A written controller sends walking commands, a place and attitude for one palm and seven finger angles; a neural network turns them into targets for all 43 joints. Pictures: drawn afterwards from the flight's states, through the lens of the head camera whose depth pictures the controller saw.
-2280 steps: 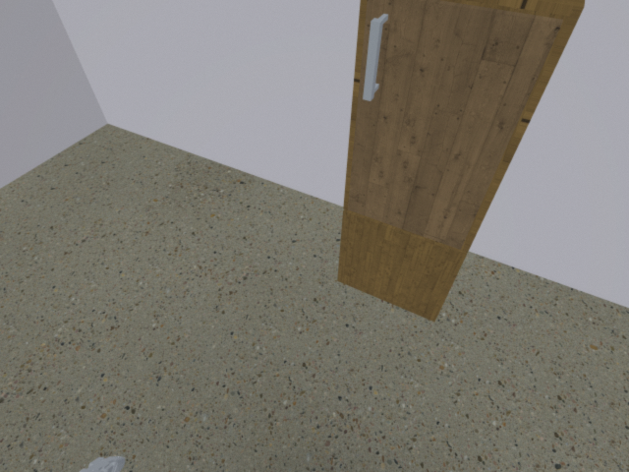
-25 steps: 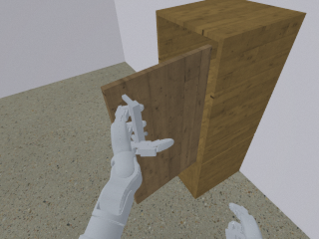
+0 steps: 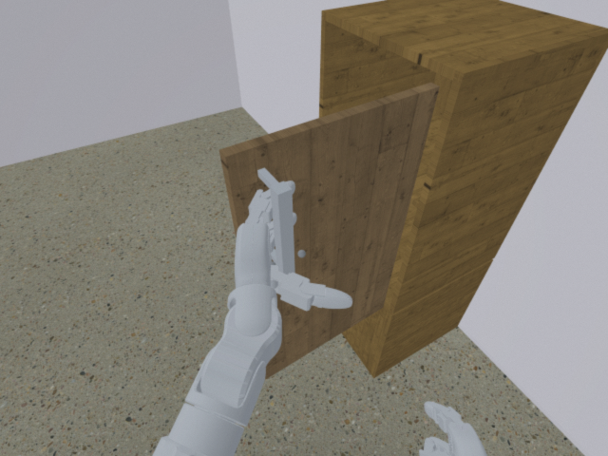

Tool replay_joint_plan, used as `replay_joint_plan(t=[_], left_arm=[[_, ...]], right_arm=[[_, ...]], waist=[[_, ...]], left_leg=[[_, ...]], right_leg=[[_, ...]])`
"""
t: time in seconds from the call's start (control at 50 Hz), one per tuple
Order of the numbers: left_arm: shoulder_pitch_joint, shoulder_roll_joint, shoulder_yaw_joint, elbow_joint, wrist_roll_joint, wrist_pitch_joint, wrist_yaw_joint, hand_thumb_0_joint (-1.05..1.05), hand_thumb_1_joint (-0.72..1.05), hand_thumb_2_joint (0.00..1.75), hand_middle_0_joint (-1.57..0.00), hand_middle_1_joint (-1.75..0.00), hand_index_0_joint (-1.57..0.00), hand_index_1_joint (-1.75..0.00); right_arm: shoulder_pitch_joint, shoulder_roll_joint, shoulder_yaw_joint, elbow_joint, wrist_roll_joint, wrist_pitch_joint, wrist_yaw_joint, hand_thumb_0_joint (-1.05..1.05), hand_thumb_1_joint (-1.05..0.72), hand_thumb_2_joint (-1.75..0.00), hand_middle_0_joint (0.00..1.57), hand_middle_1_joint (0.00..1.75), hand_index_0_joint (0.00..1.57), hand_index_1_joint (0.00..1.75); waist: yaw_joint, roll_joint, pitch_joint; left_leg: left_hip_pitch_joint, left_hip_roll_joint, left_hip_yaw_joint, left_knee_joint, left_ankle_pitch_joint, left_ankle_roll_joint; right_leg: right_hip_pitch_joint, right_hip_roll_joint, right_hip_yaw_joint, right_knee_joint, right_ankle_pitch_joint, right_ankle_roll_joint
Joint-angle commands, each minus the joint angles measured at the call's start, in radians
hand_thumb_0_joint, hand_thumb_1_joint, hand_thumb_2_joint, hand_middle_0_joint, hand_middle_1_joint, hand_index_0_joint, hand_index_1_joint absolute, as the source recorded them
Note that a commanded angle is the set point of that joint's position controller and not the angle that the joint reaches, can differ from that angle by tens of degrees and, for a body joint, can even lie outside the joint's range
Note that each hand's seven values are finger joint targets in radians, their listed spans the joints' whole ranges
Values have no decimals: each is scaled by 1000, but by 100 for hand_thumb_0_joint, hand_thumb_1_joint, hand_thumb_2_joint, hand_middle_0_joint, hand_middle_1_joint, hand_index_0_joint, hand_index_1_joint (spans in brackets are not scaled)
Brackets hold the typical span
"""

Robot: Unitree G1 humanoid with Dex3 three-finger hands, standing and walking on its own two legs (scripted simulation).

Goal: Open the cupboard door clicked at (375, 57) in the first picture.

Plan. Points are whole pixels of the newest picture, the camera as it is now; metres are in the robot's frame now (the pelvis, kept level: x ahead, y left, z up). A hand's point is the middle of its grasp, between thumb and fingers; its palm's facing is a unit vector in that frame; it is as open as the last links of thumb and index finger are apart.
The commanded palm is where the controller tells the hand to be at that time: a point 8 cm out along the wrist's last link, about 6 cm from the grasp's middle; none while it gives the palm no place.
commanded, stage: slide the hand sideways off the handle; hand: left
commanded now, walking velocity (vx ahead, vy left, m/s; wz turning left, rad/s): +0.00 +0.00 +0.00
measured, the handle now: (276, 227) +0.37 +0.08 +0.13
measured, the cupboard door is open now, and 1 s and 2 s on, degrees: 93 97 97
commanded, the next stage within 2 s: draw the hand back to the body in 1.12 s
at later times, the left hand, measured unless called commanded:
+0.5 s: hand (296, 289) +0.28 +0.04 +0.13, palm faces -0.14 -0.99 -0.05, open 16.2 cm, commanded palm +0.24 +0.11 +0.13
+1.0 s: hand (237, 317) +0.23 +0.11 +0.13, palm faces -0.04 -1.00 -0.08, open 16.2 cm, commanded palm +0.20 +0.16 +0.13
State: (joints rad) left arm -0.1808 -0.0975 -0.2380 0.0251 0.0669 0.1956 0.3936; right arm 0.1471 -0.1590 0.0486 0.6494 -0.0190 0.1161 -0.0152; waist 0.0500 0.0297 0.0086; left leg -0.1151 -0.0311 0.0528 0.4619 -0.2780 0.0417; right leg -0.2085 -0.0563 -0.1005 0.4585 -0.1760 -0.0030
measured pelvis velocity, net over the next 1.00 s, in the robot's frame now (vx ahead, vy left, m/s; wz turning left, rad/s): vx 0.02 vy -0.04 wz -0.01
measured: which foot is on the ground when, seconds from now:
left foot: down 0.00-1.00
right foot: down 0.00-1.00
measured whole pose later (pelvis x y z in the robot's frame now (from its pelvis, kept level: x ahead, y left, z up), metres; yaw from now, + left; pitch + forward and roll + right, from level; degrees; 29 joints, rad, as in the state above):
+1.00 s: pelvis +0.02 -0.04 +0.00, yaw +0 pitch -4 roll -1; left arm 0.34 0.22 0.09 -0.34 -0.23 0.08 -0.18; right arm 0.21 -0.25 0.06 0.56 0.03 -0.12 -0.06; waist 0.04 0.08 -0.01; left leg -0.12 0.05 0.03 0.52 -0.34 -0.02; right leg -0.20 0.02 -0.13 0.49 -0.23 -0.06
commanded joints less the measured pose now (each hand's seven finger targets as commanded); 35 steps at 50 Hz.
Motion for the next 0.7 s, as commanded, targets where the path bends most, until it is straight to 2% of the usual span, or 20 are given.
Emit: replay_joint_plan(t=[0.0, 0.04, 0.06, 0.1, 0.14, 0.16, 0.18, 0.2, 0.24, 0.28, 0.3, 0.34, 0.4, 0.48, 0.56, 0.58, 0.6, 0.64, 0.66, 0.68], left_arm=[[-458, 48, -148, -198, -48, -135, -413, 0, -50, 30, -15, -30, -15, -30], [-469, 48, -73, -173, -142, -109, -460, 0, -50, 30, -15, -30, -15, -30], [-462, 30, -45, -158, -185, -89, -456, 0, -50, 30, -15, -30, -15, -30], [-396, 34, 18, -136, -237, -66, -427, 0, -50, 30, -15, -30, -15, -30], [-367, 49, 39, -238, -233, -84, -386, 0, -50, 30, -15, -30, -15, -30], [-311, 51, 37, -265, -216, -93, -371, 0, -50, 30, -15, -30, -15, -30], [-249, 84, 56, -266, -200, -103, -355, 0, -50, 30, -15, -30, -15, -30], [-211, 85, 50, -295, -185, -109, -347, 0, -50, 30, -15, -30, -15, -30], [-182, 128, 73, -338, -161, -117, -340, 0, -50, 30, -15, -30, -15, -30], [-126, 187, 111, -367, -144, -115, -339, 0, -50, 30, -15, -30, -15, -30], [-108, 183, 105, -404, -142, -109, -343, 0, -50, 30, -15, -30, -15, -30], [-82, 219, 140, -425, -146, -94, -350, 0, -50, 30, -15, -30, -15, -30], [-17, 239, 176, -472, -173, -76, -367, 0, -50, 30, -15, -30, -15, -30], [66, 257, 200, -516, -196, -75, -397, 0, -50, 30, -15, -30, -15, -30], [159, 314, 273, -552, -221, -89, -433, 0, -50, 30, -15, -30, -15, -30], [170, 327, 285, -535, -223, -93, -443, 0, -50, 30, -15, -30, -15, -30], [174, 319, 280, -557, -229, -100, -453, 0, -50, 30, -15, -30, -15, -30], [215, 329, 290, -580, -236, -113, -471, 0, -50, 30, -15, -30, -15, -30], [229, 342, 304, -594, -241, -119, -479, 0, -50, 30, -15, -30, -15, -30], [268, 362, 332, -576, -248, -124, -485, 0, -50, 30, -15, -30, -15, -30]], right_arm=[[-107, -117, -14, -207, 25, -62, -34, 0, -90, -90, 20, 30, 20, 30], [-136, -119, -3, -215, 41, -89, -44, 0, -90, -90, 20, 30, 20, 30], [-147, -120, 0, -215, 45, -106, -46, 0, -90, -90, 20, 30, 20, 30], [-151, -125, 1, -210, 49, -131, -39, 0, -90, -90, 20, 30, 20, 30], [-147, -122, -6, -223, 43, -151, -21, 0, -90, -90, 20, 30, 20, 30], [-141, -119, -11, -228, 41, -155, -8, 0, -90, -90, 20, 30, 20, 30], [-130, -122, -14, -227, 39, -152, 3, 0, -90, -90, 20, 30, 20, 30], [-131, -120, -13, -239, 39, -146, 11, 0, -90, -90, 20, 30, 20, 30], [-131, -122, -16, -251, 36, -135, 15, 0, -90, -90, 20, 30, 20, 30], [-142, -123, -15, -258, 37, -119, 13, 0, -90, -90, 20, 30, 20, 30], [-152, -119, -10, -274, 37, -114, 11, 0, -90, -90, 20, 30, 20, 30], [-160, -116, -6, -279, 39, -106, 3, 0, -90, -90, 20, 30, 20, 30], [-175, -115, 0, -289, 43, -102, -10, 0, -90, -90, 20, 30, 20, 30], [-165, -117, 1, -287, 43, -122, -20, 0, -90, -90, 20, 30, 20, 30], [-149, -125, -4, -287, 43, -148, -28, 0, -90, -90, 20, 30, 20, 30], [-148, -126, -5, -280, 44, -153, -29, 0, -90, -90, 20, 30, 20, 30], [-144, -128, -5, -282, 43, -162, -29, 0, -90, -90, 20, 30, 20, 30], [-135, -131, -9, -287, 44, -181, -30, 0, -90, -90, 20, 30, 20, 30], [-126, -133, -10, -287, 43, -191, -31, 0, -90, -90, 20, 30, 20, 30], [-120, -136, -12, -280, 45, -197, -32, 0, -90, -90, 20, 30, 20, 30]], waist=[[-83, -5, -194], [-70, -14, -162], [-63, -52, -155], [-41, -91, -134], [-21, -79, -208], [-13, -64, -217], [-1, -56, -216], [0, -54, -210], [-2, -107, -201], [7, -71, -176], [9, -60, -177], [7, -64, -160], [5, -63, -146], [-2, -52, -146], [2, -80, -157], [-2, -79, -134], [-6, -56, -135], [-6, -65, -149], [-4, -73, -162], [-1, -50, -142]], left_leg=[[24, 38, -96, -69, 208, -49], [-8, 39, -111, -79, 134, -54], [-25, 41, -120, -85, 98, -56], [-59, 43, -127, -93, 70, -63], [-37, 45, -123, -81, 150, -76], [-31, 47, -111, -72, 191, -77], [-39, 47, -104, -68, 211, -83], [-48, 51, -98, -71, 212, -82], [-64, 50, -83, -69, 191, -63], [-75, 48, -69, -72, 164, -51], [-79, 45, -65, -75, 152, -44], [-85, 41, -57, -77, 127, -34], [-88, 37, -48, -75, 93, -23], [-76, 33, -42, -59, 116, -18], [-85, 31, -32, -41, 126, -13], [-89, 30, -30, -35, 120, -13], [-82, 30, -30, -34, 124, -13], [-81, 29, -27, -24, 138, -11], [-81, 28, -28, -20, 146, -11], [-86, 29, -29, -17, 146, -13]], right_leg=[[43, 35, 35, 4, 106, -63], [21, 44, 21, -1, 34, -59], [14, 48, 8, 2, 4, -53], [11, 53, -1, 8, -25, -47], [45, 52, 0, 23, 24, -48], [52, 52, 4, 25, 55, -48], [64, 51, 8, 27, 65, -51], [68, 49, 11, 25, 69, -51], [83, 49, 24, 15, 74, -47], [93, 45, 40, 1, 59, -49], [101, 43, 46, -4, 58, -47], [111, 42, 54, -21, 49, -44], [120, 40, 71, -54, 13, -37], [132, 40, 80, -64, 42, -32], [155, 35, 103, -74, 61, -21], [145, 33, 112, -86, 42, -22], [141, 31, 114, -86, 49, -20], [151, 30, 117, -79, 74, -15], [162, 29, 120, -75, 92, -12], [152, 29, 118, -75, 89, -17]])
